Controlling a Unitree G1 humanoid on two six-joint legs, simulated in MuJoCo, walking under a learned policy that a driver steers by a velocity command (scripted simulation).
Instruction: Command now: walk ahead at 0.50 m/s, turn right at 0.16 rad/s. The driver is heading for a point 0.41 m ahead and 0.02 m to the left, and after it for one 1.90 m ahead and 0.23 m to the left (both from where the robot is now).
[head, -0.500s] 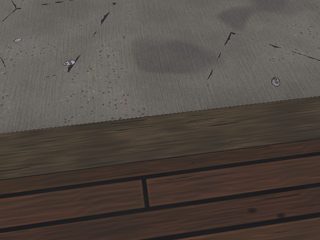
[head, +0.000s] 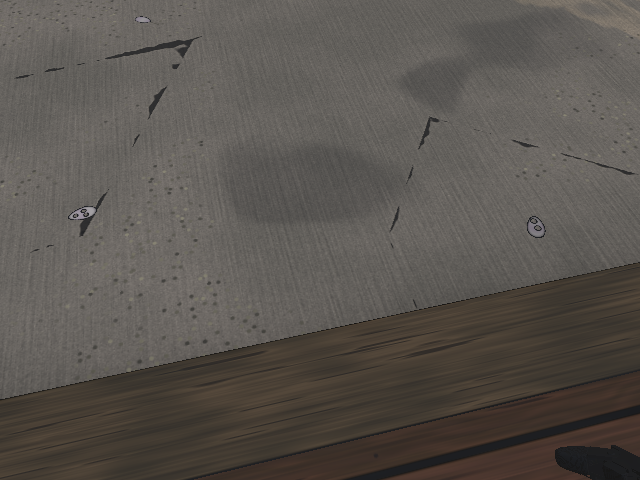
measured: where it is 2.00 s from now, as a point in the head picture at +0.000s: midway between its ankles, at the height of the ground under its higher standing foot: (410, 283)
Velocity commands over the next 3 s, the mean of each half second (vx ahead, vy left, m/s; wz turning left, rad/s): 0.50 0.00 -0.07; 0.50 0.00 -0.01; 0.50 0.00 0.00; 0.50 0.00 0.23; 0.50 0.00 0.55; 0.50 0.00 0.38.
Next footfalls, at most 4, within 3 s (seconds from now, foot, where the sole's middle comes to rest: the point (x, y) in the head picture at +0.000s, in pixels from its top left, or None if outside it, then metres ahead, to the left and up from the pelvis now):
0.52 right None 0.44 -0.13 -0.77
1.04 left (318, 374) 0.71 0.10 -0.77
1.78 right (455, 273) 1.13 -0.25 -0.91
2.30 left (363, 203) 1.39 0.02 -0.91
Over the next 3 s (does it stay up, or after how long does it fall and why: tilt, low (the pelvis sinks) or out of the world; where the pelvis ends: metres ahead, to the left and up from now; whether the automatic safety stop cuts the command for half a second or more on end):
stays up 1.63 0.02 -0.13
